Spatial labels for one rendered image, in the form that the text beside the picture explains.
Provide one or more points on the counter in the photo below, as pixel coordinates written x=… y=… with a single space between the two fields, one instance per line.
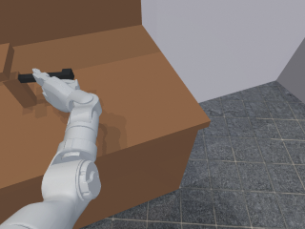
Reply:
x=149 y=118

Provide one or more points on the tap lever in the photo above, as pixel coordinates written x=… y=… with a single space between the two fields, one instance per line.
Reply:
x=29 y=78

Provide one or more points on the left robot forearm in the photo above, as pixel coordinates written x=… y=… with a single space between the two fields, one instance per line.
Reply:
x=82 y=129

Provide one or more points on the left robot hand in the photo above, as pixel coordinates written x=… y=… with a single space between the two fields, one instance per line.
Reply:
x=55 y=90

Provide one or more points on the robot left upper arm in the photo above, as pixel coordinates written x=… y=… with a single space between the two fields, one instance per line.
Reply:
x=67 y=189

